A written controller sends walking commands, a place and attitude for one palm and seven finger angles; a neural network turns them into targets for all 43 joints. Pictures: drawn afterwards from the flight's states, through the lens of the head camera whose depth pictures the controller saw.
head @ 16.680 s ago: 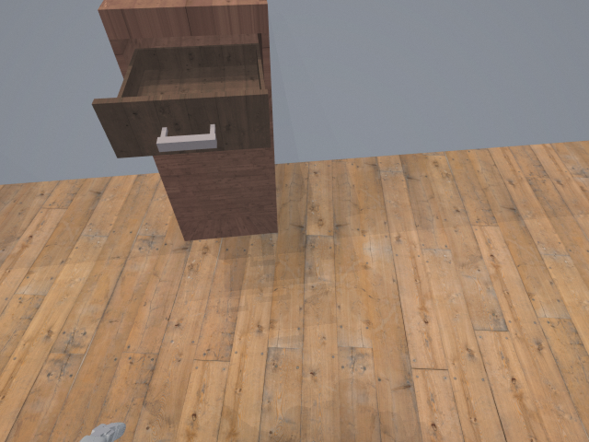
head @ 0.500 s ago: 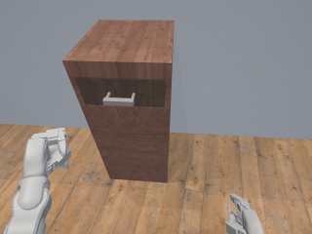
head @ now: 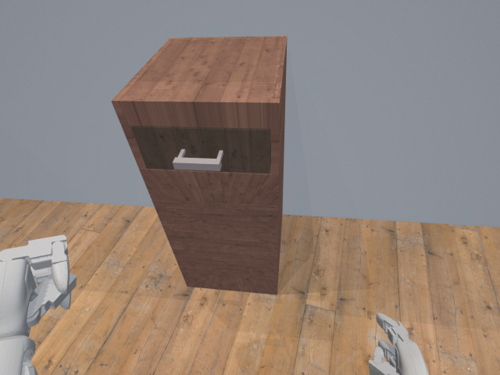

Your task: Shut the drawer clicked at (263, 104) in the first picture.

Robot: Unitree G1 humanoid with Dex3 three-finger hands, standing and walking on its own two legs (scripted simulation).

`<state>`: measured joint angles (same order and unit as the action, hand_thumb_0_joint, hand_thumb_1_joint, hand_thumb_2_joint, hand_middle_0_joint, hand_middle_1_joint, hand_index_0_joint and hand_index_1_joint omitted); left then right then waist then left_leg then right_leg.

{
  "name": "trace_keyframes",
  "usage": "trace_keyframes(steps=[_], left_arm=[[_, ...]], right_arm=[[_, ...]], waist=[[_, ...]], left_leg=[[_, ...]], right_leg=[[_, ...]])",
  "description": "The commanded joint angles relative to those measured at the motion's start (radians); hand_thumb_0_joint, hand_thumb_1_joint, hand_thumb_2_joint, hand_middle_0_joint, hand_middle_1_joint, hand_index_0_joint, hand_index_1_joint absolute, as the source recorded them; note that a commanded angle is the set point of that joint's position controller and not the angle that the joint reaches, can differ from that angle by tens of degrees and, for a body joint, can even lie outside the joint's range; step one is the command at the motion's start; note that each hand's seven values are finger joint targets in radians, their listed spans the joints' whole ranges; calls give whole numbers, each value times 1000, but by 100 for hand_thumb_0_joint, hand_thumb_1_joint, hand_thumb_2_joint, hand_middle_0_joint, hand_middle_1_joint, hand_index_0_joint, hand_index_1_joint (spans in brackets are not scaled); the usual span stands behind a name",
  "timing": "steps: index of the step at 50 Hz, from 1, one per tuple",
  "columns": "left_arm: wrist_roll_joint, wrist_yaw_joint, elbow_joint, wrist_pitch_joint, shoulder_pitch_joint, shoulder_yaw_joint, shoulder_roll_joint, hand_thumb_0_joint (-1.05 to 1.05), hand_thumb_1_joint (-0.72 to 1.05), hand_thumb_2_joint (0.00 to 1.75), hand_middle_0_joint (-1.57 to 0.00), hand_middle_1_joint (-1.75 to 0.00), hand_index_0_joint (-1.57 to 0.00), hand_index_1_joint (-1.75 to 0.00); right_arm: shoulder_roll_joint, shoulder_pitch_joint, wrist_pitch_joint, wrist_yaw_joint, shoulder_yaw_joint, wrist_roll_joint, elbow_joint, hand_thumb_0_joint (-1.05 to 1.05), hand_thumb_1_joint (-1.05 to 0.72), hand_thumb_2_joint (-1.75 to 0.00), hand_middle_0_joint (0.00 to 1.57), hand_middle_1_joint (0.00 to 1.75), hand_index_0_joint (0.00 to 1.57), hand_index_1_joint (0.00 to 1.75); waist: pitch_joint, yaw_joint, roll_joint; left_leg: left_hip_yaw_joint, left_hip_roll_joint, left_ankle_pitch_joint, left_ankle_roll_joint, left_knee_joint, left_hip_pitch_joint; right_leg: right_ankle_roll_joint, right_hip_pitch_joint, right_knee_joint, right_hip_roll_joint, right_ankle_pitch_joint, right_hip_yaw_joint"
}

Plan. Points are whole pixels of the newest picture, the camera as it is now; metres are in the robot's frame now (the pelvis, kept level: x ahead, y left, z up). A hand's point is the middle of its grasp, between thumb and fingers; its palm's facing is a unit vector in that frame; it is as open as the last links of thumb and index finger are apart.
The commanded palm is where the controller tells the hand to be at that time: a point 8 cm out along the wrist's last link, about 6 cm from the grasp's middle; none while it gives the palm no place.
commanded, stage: step back with the hand held close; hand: left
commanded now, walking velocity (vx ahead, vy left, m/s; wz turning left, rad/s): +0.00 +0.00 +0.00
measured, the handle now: (199, 158) +0.61 +0.22 +0.00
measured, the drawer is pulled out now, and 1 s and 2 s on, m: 0.00 0.00 0.00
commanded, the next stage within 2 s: stop stepping back and stand still in 1.52 s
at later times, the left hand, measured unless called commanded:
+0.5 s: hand (63, 277) +0.18 +0.26 +0.15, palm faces +0.29 -0.82 -0.50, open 3.3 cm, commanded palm +0.12 +0.30 +0.17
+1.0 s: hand (0, 334) +0.11 +0.28 +0.16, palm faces +0.37 -0.80 -0.46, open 3.3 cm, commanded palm +0.03 +0.32 +0.17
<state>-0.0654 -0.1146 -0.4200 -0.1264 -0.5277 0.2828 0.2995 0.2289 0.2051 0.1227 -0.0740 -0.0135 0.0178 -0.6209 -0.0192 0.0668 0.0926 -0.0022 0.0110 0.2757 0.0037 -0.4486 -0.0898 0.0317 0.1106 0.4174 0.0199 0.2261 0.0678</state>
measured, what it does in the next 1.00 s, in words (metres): lifts its right foot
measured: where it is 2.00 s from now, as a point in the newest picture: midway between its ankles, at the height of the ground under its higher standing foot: outside the picture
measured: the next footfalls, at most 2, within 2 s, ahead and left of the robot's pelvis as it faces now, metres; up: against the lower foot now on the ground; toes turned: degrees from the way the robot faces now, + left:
right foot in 1.16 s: -0.21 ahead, -0.09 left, +0.00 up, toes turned +0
left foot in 1.40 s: -0.08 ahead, +0.09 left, +0.00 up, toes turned -1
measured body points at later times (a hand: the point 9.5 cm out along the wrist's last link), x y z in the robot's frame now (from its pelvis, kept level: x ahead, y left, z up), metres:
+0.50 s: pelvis -0.02 +0.03 +0.00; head +0.02 +0.03 +0.45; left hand +0.16 +0.30 +0.17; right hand +0.15 -0.22 -0.08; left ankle -0.01 +0.12 -0.74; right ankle +0.01 -0.10 -0.74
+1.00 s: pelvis -0.09 +0.04 -0.01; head -0.07 +0.06 +0.44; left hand +0.08 +0.32 +0.19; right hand +0.07 -0.21 -0.09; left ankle -0.01 +0.12 -0.74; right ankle -0.07 -0.10 -0.72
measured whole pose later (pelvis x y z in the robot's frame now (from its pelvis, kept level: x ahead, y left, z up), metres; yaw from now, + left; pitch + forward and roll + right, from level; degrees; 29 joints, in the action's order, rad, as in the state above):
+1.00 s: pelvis -0.09 +0.04 -0.01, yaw +2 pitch +1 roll -3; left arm 0.00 -0.15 -0.61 -0.24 -0.59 0.39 0.40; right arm 0.20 0.25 0.06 -0.08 0.01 0.00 -0.56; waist -0.02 -0.03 0.01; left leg 0.03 -0.01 0.18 0.06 -0.59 -0.42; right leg -0.02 0.41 0.75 0.05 0.29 0.00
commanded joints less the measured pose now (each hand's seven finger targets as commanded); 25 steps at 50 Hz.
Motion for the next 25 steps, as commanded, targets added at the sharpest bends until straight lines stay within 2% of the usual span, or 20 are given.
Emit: trace_keyframes(steps=[1, 3, 5, 6, 7, 8, 9, 11, 12, 13, 18, 20, 21, 23, 25], left_arm=[[-3, -18, -238, -70, 101, 115, 202, 0, 90, 90, -140, -160, -140, -160], [-4, -22, -259, -71, 80, 112, 196, 0, 90, 90, -140, -160, -140, -160], [-4, -23, -273, -68, 69, 111, 194, 0, 90, 90, -140, -160, -140, -160], [-5, -34, -378, -128, 273, 304, 372, 0, 90, 90, -140, -160, -140, -160], [0, -24, -253, -130, 148, 244, 282, 0, 90, 90, -140, -160, -140, -160], [5, -16, -185, -120, 54, 198, 224, 0, 90, 90, -140, -160, -140, -160], [7, -9, -171, -113, 23, 163, 188, 0, 90, 90, -140, -160, -140, -160], [5, -3, -169, -119, -26, 149, 165, 0, 90, 90, -140, -160, -140, -160], [9, -2, -169, -119, -52, 139, 161, 0, 90, 90, -140, -160, -140, -160], [8, -4, -185, -119, -68, 144, 167, 0, 90, 90, -140, -160, -140, -160], [7, -19, -306, -123, -107, 202, 236, 0, 90, 90, -140, -160, -140, -160], [6, -26, -361, -126, -107, 219, 259, 0, 90, 90, -140, -160, -140, -160], [5, -30, -382, -125, -106, 243, 288, 0, 90, 90, -140, -160, -140, -160], [8, -33, -400, -124, -128, 234, 272, 0, 90, 90, -140, -160, -140, -160], [10, -33, -395, -124, -137, 228, 261, 0, 90, 90, -140, -160, -140, -160]], right_arm=[[91, -138, 80, -12, 32, -7, 168, 0, -90, -90, 20, 30, 20, 30], [83, -136, 89, -11, 28, -9, 168, 0, -90, -90, 20, 30, 20, 30], [83, -134, 93, -9, 29, -9, 165, 0, -90, -90, 20, 30, 20, 30], [103, -111, 68, -3, 22, -6, 216, 0, -90, -90, 20, 30, 20, 30], [92, -110, 51, -1, 36, -13, 170, 0, -90, -90, 20, 30, 20, 30], [90, -105, 32, 5, 43, -14, 167, 0, -90, -90, 20, 30, 20, 30], [98, -100, 12, 12, 47, -15, 175, 0, -90, -90, 20, 30, 20, 30], [108, -110, -12, 15, 61, -16, 183, 0, -90, -90, 20, 30, 20, 30], [114, -105, -26, 18, 65, -16, 183, 0, -90, -90, 20, 30, 20, 30], [116, -108, -37, 20, 69, -14, 191, 0, -90, -90, 20, 30, 20, 30], [112, -124, -70, 12, 76, -8, 232, 0, -90, -90, 20, 30, 20, 30], [110, -122, -74, 5, 78, -6, 247, 0, -90, -90, 20, 30, 20, 30], [113, -128, -74, -3, 77, -8, 248, 0, -90, -90, 20, 30, 20, 30], [110, -115, -72, -5, 77, -8, 256, 0, -90, -90, 20, 30, 20, 30], [112, -107, -68, -5, 79, -10, 254, 0, -90, -90, 20, 30, 20, 30]], waist=[[63, -5, -37], [85, -3, -12], [91, -4, -12], [-36, -40, 7], [-31, -47, -86], [-21, -51, -150], [-8, -58, -157], [41, -60, -95], [69, -65, -61], [97, -64, -56], [202, -56, -74], [227, -55, -74], [242, -49, -45], [244, -51, -17], [228, -54, 7]], left_leg=[[2, -6, -100, 32, 69, -25], [-2, -6, -138, 30, 68, -26], [-2, -4, -184, 26, 61, -23], [27, 1, -111, 40, 59, -105], [36, 8, -105, 41, 24, -117], [32, 10, -134, 41, 6, -100], [27, 13, -168, 37, -2, -93], [22, 23, -243, 33, 14, -88], [25, 35, -278, 33, 27, -93], [29, 42, -309, 32, 35, -103], [48, 56, -424, 31, 37, -137], [56, 60, -450, 31, 33, -150], [61, 60, -461, 31, 33, -158], [74, 70, -494, 29, 36, -180], [83, 86, -473, 35, 49, -204]], right_leg=[[-13, 4, -105, -39, 0, -67], [-12, -24, -84, -43, -67, -64], [-11, -35, -70, -39, -128, -60], [-9, 52, -140, -85, -147, -172], [-2, 66, -156, -114, -141, -181], [-2, 75, -161, -122, -172, -185], [-4, 68, -149, -126, -216, -170], [-11, 43, -107, -118, -304, -135], [-15, 19, -78, -113, -327, -119], [-20, 0, -57, -106, -335, -103], [-30, -67, 18, -88, -426, -79], [-34, -80, 46, -81, -455, -77], [-37, -83, 55, -78, -466, -78], [-37, -90, 90, -66, -458, -69], [-42, -72, 112, -54, -398, -67]])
